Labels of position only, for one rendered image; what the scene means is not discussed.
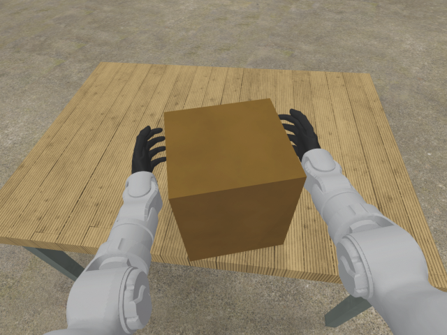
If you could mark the carton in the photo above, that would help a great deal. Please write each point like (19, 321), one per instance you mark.
(234, 178)

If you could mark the robot left upper arm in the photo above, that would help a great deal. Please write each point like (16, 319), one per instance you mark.
(113, 301)

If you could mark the table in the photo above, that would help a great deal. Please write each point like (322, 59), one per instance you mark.
(66, 194)

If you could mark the right robot hand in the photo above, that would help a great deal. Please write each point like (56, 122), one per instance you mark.
(305, 138)

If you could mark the robot right upper arm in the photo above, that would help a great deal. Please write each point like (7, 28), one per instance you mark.
(385, 267)

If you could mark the right robot forearm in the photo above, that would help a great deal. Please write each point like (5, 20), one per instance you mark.
(337, 201)

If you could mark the left robot forearm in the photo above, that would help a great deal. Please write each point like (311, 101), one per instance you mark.
(133, 232)

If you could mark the left robot hand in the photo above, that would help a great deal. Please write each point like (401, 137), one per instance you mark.
(142, 155)

